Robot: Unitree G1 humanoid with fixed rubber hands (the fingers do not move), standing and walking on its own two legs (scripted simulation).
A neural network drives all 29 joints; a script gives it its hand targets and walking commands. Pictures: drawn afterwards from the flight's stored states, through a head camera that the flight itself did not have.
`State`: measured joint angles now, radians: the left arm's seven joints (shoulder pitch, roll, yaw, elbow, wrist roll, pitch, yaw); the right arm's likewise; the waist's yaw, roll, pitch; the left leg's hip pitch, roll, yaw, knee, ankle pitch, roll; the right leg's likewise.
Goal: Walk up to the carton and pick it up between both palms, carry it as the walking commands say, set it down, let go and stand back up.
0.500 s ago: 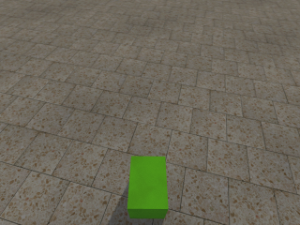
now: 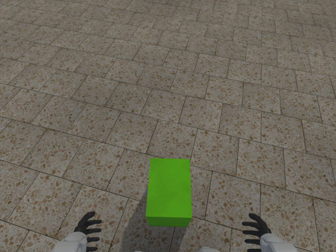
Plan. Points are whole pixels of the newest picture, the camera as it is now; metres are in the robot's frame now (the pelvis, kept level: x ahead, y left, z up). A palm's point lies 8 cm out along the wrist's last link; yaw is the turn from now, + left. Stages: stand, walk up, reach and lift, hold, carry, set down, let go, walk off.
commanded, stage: reach and lift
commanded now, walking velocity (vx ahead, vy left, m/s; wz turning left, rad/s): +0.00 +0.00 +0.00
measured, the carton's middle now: (169, 193) +0.43 -0.01 -0.63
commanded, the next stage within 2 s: none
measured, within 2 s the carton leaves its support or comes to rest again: neither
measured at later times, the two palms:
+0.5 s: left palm (95, 241) +0.16 +0.20 -0.15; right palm (253, 242) +0.15 -0.22 -0.15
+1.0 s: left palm (108, 187) +0.31 +0.19 -0.18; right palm (232, 189) +0.30 -0.20 -0.18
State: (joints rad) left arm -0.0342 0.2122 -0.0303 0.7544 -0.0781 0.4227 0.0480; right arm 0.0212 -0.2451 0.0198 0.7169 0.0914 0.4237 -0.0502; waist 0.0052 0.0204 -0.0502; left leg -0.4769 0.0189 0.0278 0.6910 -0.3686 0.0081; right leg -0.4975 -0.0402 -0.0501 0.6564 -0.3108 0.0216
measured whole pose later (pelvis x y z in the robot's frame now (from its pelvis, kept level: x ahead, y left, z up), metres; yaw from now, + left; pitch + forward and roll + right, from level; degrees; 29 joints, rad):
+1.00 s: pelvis -0.11 -0.02 -0.09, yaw +1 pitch +26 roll +1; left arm -0.84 0.25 0.24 0.87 -0.02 0.35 -0.03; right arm -0.81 -0.16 -0.20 0.78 0.01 0.38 -0.11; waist -0.01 0.00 0.07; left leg -1.23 0.02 0.02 1.12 -0.34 -0.01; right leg -1.26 -0.04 -0.02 1.09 -0.29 -0.01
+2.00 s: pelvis -0.11 -0.01 -0.24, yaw +0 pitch +48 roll +0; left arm -1.17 0.32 0.22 0.90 -0.08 0.12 0.05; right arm -1.14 -0.26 -0.27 0.87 0.08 0.12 -0.09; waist -0.01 -0.01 -0.04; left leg -2.02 0.02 0.00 1.68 -0.50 0.00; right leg -2.04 -0.04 -0.01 1.64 -0.44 0.00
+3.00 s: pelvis -0.12 -0.01 -0.39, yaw +0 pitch +37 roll -1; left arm -1.42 0.40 -0.02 1.14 -0.30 0.02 0.12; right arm -1.44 -0.38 -0.03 1.19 0.32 0.00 -0.14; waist -0.01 -0.01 0.35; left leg -2.28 0.02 0.00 2.22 -0.59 0.00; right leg -2.31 -0.03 0.01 2.17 -0.51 0.01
